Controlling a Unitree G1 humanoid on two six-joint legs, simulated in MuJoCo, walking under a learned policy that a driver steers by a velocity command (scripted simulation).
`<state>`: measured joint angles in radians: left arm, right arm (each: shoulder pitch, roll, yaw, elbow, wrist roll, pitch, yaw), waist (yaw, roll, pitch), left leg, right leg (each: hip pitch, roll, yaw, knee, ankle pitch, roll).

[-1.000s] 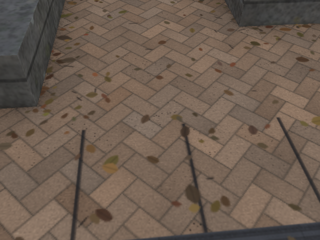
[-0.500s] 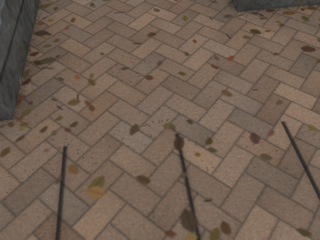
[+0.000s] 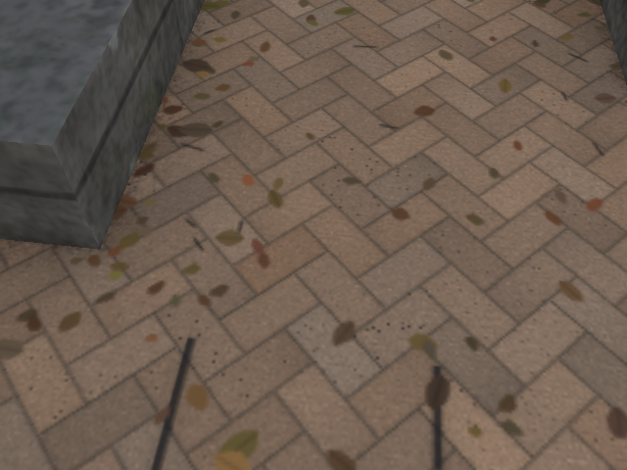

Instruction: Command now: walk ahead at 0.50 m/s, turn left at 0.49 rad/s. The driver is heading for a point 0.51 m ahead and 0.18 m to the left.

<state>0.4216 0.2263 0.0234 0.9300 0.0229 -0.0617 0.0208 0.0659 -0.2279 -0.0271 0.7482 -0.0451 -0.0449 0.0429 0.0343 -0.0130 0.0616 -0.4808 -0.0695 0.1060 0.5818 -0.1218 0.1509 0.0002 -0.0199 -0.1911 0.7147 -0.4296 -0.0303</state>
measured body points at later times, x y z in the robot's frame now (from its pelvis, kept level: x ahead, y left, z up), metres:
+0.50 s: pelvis +0.29 -0.01 +0.01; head +0.32 -0.01 +0.46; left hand +0.46 +0.26 -0.07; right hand +0.33 -0.30 -0.12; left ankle +0.11 +0.05 -0.71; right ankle +0.43 -0.09 -0.72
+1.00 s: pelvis +0.48 +0.06 +0.01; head +0.50 +0.09 +0.46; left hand +0.37 +0.29 -0.13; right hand +0.74 -0.06 -0.09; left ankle +0.52 +0.16 -0.72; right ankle +0.45 -0.09 -0.69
